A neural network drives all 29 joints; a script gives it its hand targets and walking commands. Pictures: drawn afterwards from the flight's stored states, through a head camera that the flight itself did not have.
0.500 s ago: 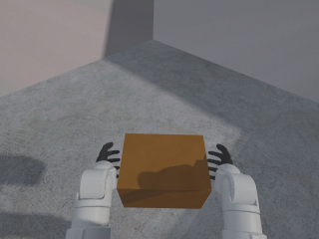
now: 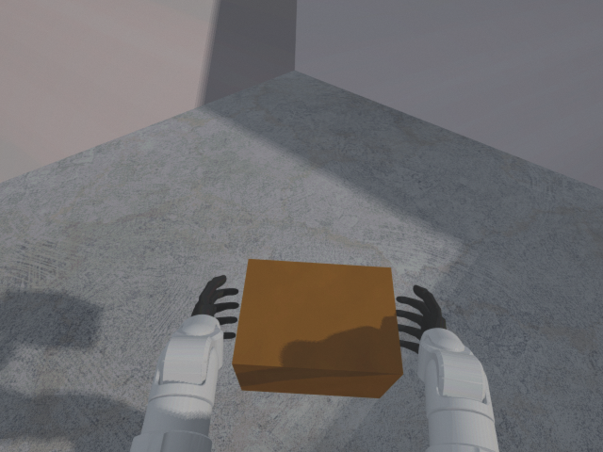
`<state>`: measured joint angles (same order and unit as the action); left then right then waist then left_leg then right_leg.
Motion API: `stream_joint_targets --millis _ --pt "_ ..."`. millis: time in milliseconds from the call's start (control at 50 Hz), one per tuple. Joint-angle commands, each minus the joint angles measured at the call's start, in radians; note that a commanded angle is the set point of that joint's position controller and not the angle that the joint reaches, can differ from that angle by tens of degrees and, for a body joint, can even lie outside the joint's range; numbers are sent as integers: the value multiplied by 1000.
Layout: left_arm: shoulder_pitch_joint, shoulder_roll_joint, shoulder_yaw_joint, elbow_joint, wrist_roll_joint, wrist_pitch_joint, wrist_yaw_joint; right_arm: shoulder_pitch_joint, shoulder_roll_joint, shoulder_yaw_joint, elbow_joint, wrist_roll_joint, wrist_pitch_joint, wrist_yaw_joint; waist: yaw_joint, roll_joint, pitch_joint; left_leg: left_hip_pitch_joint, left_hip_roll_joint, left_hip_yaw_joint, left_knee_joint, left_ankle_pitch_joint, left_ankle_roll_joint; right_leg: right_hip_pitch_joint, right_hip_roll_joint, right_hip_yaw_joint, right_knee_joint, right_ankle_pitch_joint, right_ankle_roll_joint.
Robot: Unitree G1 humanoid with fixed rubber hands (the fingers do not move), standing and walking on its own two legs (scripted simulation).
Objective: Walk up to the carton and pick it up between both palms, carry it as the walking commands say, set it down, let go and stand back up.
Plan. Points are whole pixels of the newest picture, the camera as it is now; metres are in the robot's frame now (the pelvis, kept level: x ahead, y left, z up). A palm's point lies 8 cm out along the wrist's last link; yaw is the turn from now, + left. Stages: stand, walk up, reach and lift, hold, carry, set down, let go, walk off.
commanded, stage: hold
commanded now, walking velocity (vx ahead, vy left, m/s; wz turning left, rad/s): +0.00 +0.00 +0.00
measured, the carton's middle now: (315, 329) +0.32 -0.04 -0.05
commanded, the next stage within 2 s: set down in 0.38 s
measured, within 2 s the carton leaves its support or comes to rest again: neither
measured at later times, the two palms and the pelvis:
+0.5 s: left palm (227, 291) +0.34 +0.10 +0.04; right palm (438, 305) +0.31 -0.20 +0.04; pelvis +0.05 -0.02 +0.01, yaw -5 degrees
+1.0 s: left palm (227, 312) +0.34 +0.10 -0.02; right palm (425, 323) +0.31 -0.21 -0.02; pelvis +0.02 -0.05 -0.01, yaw -4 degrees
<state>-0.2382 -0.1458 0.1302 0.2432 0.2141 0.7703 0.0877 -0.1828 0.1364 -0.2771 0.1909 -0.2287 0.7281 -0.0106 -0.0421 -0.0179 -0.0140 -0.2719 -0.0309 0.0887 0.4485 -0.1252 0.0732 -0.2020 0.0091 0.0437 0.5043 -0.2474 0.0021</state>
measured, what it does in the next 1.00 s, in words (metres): stands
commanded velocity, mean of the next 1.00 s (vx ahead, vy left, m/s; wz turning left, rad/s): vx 0.00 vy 0.00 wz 0.00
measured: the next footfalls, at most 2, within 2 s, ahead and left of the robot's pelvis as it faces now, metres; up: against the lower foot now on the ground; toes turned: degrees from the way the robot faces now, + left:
none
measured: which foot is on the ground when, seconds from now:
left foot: down 0.00-1.00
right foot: down 0.00-1.00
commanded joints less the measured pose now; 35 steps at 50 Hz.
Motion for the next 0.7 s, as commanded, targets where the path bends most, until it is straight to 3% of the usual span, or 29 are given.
stream_joint_targets --millis 0,40,80,120,140,180,200,240,260,360,380,400,420,480,520,600,680 --pt "-866 -995 -549 -59 -294 -167 -335 -924 881 614 -60 298 -112 330 -1 -53 -399 394 4 -218 -32 -186 -40 -228 32 75 -142 -139 -46" --pt "-833 -991 -478 103 -254 -168 -349 -944 880 570 41 273 -115 338 9 -87 -341 354 1 -219 -41 -318 -40 -236 14 93 -191 -287 -43" --pt "-818 -995 -405 242 -224 -174 -373 -956 881 513 145 246 -121 344 11 -86 -312 313 -3 -206 -44 -344 -37 -212 8 97 -215 -329 -42" --pt "-786 -1026 -341 335 -197 -175 -379 -950 856 455 231 220 -124 356 20 -38 -286 297 6 -218 -69 -312 -39 -196 17 75 -200 -256 -46" --pt "-737 -1045 -318 355 -190 -170 -375 -918 859 446 246 221 -121 360 32 -12 -291 302 12 -224 -78 -231 -41 -167 29 56 -179 -152 -45" --pt "-660 -1072 -328 314 -211 -162 -373 -812 884 453 229 233 -109 359 35 23 -354 354 17 -209 -57 99 -56 -91 51 42 -158 82 -38" --pt "-661 -1064 -334 285 -221 -160 -372 -786 889 448 220 234 -103 355 33 33 -381 370 19 -203 -53 188 -61 -68 57 42 -160 124 -37" --pt "-785 -1053 -307 293 -211 -156 -369 -882 863 393 250 208 -104 358 35 52 -317 306 11 -203 -114 -127 -62 -92 45 47 -183 -64 -52" --pt "-784 -1061 -305 289 -204 -151 -363 -911 862 392 241 210 -108 364 53 65 -264 295 10 -211 -130 -194 -60 -115 37 49 -193 -113 -59" --pt "-682 -1066 -475 17 -309 -136 -357 -748 911 560 34 299 -80 358 14 40 -374 440 -4 -198 -61 262 -76 -46 50 58 -185 169 -47" --pt "-613 -1055 -427 8 -278 -132 -323 -779 943 672 16 325 -78 355 123 17 -415 514 17 -249 -63 403 -85 -57 53 60 -163 209 -44" --pt "-582 -1051 -481 -31 -301 -128 -313 -711 926 666 -23 324 -77 340 62 1 -436 521 11 -236 -40 472 -88 -29 50 77 -171 275 -43" --pt "-551 -1029 -488 -45 -301 -127 -309 -665 915 669 -30 314 -72 324 50 -10 -419 513 9 -240 -39 501 -87 -20 53 80 -167 311 -35" --pt "-482 -996 -499 -30 -280 -145 -315 -570 894 655 -5 272 -96 296 32 -10 -395 479 -6 -234 -40 506 -83 -5 59 100 -164 358 -27" --pt "-465 -986 -501 -12 -275 -169 -326 -541 910 650 0 259 -122 286 37 -2 -408 448 -14 -229 -35 493 -75 10 61 104 -155 382 -20" --pt "-489 -954 -531 -28 -282 -216 -341 -525 958 655 -12 248 -174 254 -2 -22 -413 390 -30 -220 -10 423 -55 39 49 113 -126 457 -10" --pt "-562 -877 -453 15 -214 -253 -347 -556 988 610 103 220 -201 240 27 -35 -325 249 -46 -195 -2 201 -26 7 40 117 -108 328 -6"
